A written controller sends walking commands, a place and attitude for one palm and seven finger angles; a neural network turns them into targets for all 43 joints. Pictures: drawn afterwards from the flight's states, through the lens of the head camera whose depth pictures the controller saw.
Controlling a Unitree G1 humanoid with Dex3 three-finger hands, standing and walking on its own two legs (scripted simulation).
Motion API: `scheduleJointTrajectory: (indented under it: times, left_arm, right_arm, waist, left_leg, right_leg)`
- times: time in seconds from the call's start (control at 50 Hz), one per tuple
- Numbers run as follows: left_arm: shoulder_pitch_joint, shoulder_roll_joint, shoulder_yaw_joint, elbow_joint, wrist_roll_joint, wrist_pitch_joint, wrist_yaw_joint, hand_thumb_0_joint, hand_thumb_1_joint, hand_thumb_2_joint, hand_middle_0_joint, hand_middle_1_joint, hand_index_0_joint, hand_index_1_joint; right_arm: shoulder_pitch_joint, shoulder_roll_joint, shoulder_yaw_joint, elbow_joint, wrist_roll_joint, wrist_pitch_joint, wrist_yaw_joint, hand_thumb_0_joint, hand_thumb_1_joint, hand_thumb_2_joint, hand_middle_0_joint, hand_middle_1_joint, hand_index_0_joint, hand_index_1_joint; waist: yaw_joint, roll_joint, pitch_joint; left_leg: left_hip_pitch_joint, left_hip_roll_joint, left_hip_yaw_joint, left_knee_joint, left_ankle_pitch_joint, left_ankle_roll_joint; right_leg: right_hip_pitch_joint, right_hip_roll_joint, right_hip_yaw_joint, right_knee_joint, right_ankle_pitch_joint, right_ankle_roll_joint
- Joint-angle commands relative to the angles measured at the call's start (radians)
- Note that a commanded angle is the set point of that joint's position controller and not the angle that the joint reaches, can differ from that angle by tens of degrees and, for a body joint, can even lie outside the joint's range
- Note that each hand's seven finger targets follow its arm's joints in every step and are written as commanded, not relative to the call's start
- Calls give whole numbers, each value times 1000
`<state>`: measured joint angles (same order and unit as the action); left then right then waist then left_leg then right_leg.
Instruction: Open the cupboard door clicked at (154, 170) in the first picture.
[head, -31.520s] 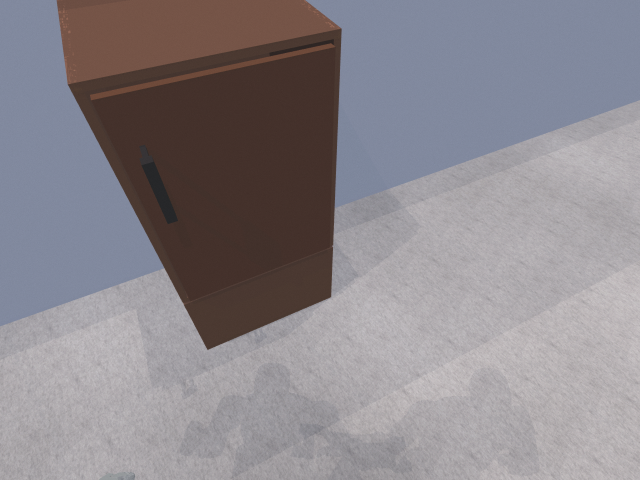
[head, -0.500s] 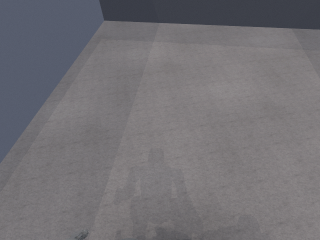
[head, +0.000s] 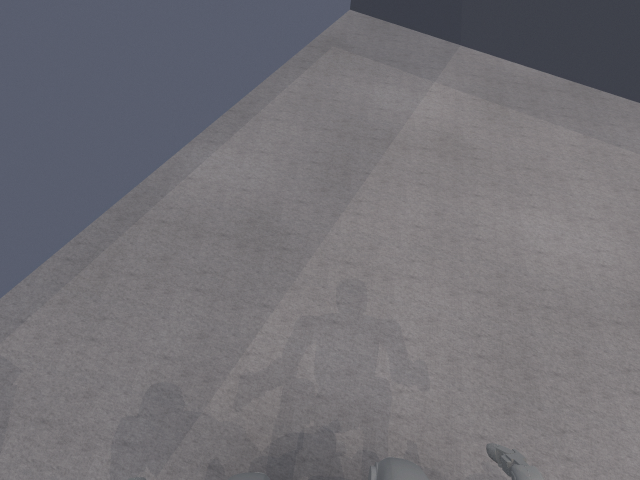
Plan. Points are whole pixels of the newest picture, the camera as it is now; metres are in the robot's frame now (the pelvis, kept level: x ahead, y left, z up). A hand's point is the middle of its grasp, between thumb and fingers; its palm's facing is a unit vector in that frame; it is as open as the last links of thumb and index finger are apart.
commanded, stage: turn to face it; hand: left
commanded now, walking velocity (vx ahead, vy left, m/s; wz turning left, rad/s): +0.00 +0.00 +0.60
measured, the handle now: out of the picture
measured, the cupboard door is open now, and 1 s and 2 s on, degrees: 40 40 40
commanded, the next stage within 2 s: none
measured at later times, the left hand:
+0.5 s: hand out of the picture +0.03 +0.14 -0.15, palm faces +0.33 -0.91 -0.26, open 7.3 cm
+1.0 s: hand out of the picture +0.03 +0.16 -0.15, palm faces +0.56 -0.78 -0.30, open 7.4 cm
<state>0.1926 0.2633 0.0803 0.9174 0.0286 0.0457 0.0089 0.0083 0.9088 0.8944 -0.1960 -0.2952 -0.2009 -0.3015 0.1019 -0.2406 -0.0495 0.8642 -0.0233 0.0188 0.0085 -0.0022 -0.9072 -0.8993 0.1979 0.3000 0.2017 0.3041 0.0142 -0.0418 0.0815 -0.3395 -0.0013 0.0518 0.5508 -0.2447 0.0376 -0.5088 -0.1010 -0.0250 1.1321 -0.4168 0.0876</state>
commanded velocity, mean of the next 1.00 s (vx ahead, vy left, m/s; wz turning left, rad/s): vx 0.00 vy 0.00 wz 0.60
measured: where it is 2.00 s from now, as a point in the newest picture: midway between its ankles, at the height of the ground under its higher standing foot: outside the picture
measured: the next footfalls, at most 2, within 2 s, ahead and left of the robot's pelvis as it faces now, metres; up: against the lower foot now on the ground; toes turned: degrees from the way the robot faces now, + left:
right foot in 0.20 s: +0.06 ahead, -0.16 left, +0.00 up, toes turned +5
left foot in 0.62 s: +0.01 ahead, +0.07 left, +0.00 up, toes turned +30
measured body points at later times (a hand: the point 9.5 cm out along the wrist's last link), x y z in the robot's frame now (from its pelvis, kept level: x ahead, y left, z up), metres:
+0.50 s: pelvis +0.03 -0.07 +0.01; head +0.09 -0.06 +0.45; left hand +0.01 +0.18 -0.13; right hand +0.19 -0.28 -0.15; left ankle -0.03 +0.07 -0.68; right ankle +0.02 -0.16 -0.73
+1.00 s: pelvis +0.06 -0.08 -0.01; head +0.11 -0.06 +0.44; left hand +0.00 +0.20 -0.13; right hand +0.27 -0.24 -0.16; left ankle -0.02 +0.05 -0.73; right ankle +0.12 -0.17 -0.74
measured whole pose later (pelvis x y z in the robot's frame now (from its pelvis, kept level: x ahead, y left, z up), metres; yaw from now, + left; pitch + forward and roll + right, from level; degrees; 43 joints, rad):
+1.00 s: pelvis +0.06 -0.08 -0.01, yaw +35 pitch +2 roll +1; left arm 0.15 0.23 0.06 0.85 0.02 0.01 0.01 0.01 0.90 0.89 -0.20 -0.30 -0.20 -0.30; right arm 0.18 -0.23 -0.07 0.91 -0.02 0.06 0.02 0.00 -0.90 -0.90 0.20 0.30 0.21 0.30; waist -0.02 0.02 0.08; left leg -0.34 -0.02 -0.10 0.61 -0.30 -0.03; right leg -0.32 -0.05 -0.04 0.61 -0.31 0.04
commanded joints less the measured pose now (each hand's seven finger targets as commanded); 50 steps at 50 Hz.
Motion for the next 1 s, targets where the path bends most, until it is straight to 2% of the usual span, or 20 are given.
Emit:
scheduleJointTrajectory:
  times: [0.0, 0.08, 0.14, 0.16, 0.18, 0.2, 0.22, 0.28, 0.46, 0.54, 0.56, 0.6, 0.62, 0.68, 0.74, 0.84, 0.92, 0.94, 0.96, 0.98]
  left_arm:
    - [4, 55, 5, -92, -8, -18, 0, 0, 900, 900, -200, -300, -200, -300]
    - [-5, 46, 2, -116, -12, -25, 2, 0, 900, 900, -200, -300, -200, -300]
    - [95, 62, 9, -95, -16, -42, 8, 0, 900, 900, -200, -300, -200, -300]
    - [140, 125, 20, -95, -5, -55, 15, 0, 900, 900, -200, -300, -200, -300]
    - [144, 217, 37, -95, 9, -62, 23, 0, 900, 900, -200, -300, -200, -300]
    - [112, 203, 17, -105, -4, -56, 23, 0, 900, 900, -200, -300, -200, -300]
    - [70, 164, 18, -108, -6, -61, 28, 0, 900, 900, -200, -300, -200, -300]
    - [-17, 86, -5, -130, -10, -64, 29, 0, 900, 900, -200, -300, -200, -300]
    - [125, 135, 22, -67, 1, -62, 28, 0, 900, 900, -200, -300, -200, -300]
    - [84, 165, 35, -69, -5, -58, 19, 0, 900, 900, -200, -300, -200, -300]
    - [72, 156, 33, -70, -10, -56, 14, 0, 900, 900, -200, -300, -200, -300]
    - [-14, 58, 2, -161, -17, -44, 6, 0, 900, 900, -200, -300, -200, -300]
    - [-64, 82, 5, -168, -6, -27, 17, 0, 900, 900, -200, -300, -200, -300]
    - [-44, 72, 13, -110, -7, -22, 2, 0, 900, 900, -200, -300, -200, -300]
    - [2, 63, 12, -90, -9, -16, -2, 0, 900, 900, -200, -300, -200, -300]
    - [-35, 50, 3, -116, -12, -19, 0, 0, 900, 900, -200, -300, -200, -300]
    - [51, 54, 7, -109, -19, -36, 4, 0, 900, 900, -200, -300, -200, -300]
    - [109, 83, 16, -98, -16, -47, 9, 0, 900, 900, -200, -300, -200, -300]
    - [149, 176, 35, -96, 2, -62, 19, 0, 900, 900, -200, -300, -200, -300]
    - [136, 226, 31, -101, 3, -59, 21, 0, 900, 900, -200, -300, -200, -300]
  right_arm:
    - [60, -200, -60, -42, 0, -9, -12, 0, -900, -900, 200, 300, 200, 300]
    - [43, -204, -71, -46, -6, 3, -7, 0, -900, -900, 200, 300, 200, 300]
    - [-2, -189, -77, -62, 3, 12, -6, 0, -900, -900, 200, 300, 200, 300]
    - [-3, -145, -71, -72, 13, 11, -1, 0, -900, -900, 200, 300, 200, 300]
    - [8, -70, -59, -91, 16, 9, 5, 0, -900, -900, 200, 300, 200, 300]
    - [-9, -104, -65, -86, 1, 14, 6, 0, -900, -900, 200, 300, 200, 300]
    - [-7, -94, -67, -63, 3, 25, 5, 0, -900, -900, 200, 300, 200, 300]
    - [35, -75, -56, -14, 7, 37, 22, 0, -900, -900, 200, 300, 200, 300]
    - [-82, -24, -28, -31, 14, 31, 28, 0, -900, -900, 200, 300, 200, 300]
    - [4, -59, -34, -22, 11, 19, 23, 0, -900, -900, 200, 300, 200, 300]
    - [65, -92, -43, -8, 6, 14, 24, 0, -900, -900, 200, 300, 200, 300]
    - [213, -288, -91, 11, -2, 11, 8, 0, -900, -900, 200, 300, 200, 300]
    - [230, -273, -85, 28, 1, 11, -2, 0, -900, -900, 200, 300, 200, 300]
    - [55, -201, -63, -22, -3, 3, -20, 0, -900, -900, 200, 300, 200, 300]
    - [38, -188, -55, -27, 0, -7, -17, 0, -900, -900, 200, 300, 200, 300]
    - [51, -198, -66, -25, -5, 1, -13, 0, -900, -900, 200, 300, 200, 300]
    - [5, -193, -74, -45, -1, 12, -12, 0, -900, -900, 200, 300, 200, 300]
    - [-8, -170, -72, -54, 7, 11, -9, 0, -900, -900, 200, 300, 200, 300]
    - [15, -103, -64, -68, 18, 10, -2, 0, -900, -900, 200, 300, 200, 300]
    - [-2, -89, -65, -83, 12, 9, 2, 0, -900, -900, 200, 300, 200, 300]
  waist:
    - [-27, 164, -141]
    - [-30, 209, -141]
    - [23, 167, -154]
    - [49, 9, -167]
    - [53, -300, -161]
    - [47, -213, -132]
    - [16, -247, -127]
    - [-38, -182, -104]
    - [42, -170, -113]
    - [-13, -145, -146]
    - [-50, -69, -176]
    - [-135, 365, -218]
    - [-136, 235, -220]
    - [-50, 218, -111]
    - [-18, 181, -111]
    - [-32, 187, -114]
    - [12, 206, -128]
    - [44, 135, -146]
    - [56, -133, -179]
    - [59, -270, -149]
  left_leg:
    - [151, 236, -253, -204, 309, 124]
    - [94, 216, -304, -177, 249, 118]
    - [-41, 162, -317, -81, 193, 70]
    - [-161, 77, -249, 49, 34, 10]
    - [-325, -86, -56, 330, -319, -79]
    - [-292, -39, -111, 555, -371, -69]
    - [-304, -17, -128, 677, -325, -76]
    - [-280, 28, -78, 716, -153, -104]
    - [-156, 19, 46, 258, -212, -94]
    - [42, -5, 87, 29, -81, -63]
    - [190, 13, 59, -81, 46, -46]
    - [405, 448, -498, -167, 681, 219]
    - [361, 441, -458, -164, 542, 230]
    - [173, 284, -296, -200, 349, 141]
    - [165, 223, -232, -201, 373, 113]
    - [137, 212, -284, -180, 325, 121]
    - [16, 172, -328, -97, 295, 87]
    - [-56, 123, -299, -19, 195, 43]
    - [-230, -10, -172, 194, -90, -36]
    - [-281, -74, -82, 463, -404, -73]
  right_leg:
    - [-17, 21, 10, -108, 20, 6]
    - [107, 64, -14, -335, -3, -9]
    - [349, 84, -36, -621, 156, -24]
    - [481, -43, 90, -788, 169, -56]
    - [529, -346, 390, -867, 277, -179]
    - [401, -401, 350, -842, 390, -238]
    - [377, -342, 336, -820, 462, -236]
    - [383, -210, 43, -754, 635, -182]
    - [523, -262, -67, -675, 829, -193]
    - [438, -269, -136, -553, 771, -150]
    - [344, -249, -169, -424, 681, -110]
    - [-103, -28, -137, -20, -289, 1]
    - [-120, -38, -16, 42, -256, -14]
    - [-90, -30, 24, 57, -51, -6]
    - [-34, -4, 11, -31, 15, -1]
    - [62, 42, -13, -261, -10, -4]
    - [298, 90, -40, -547, 112, -22]
    - [423, 46, -9, -702, 204, -29]
    - [574, -193, 238, -836, 278, -97]
    - [484, -408, 390, -847, 420, -216]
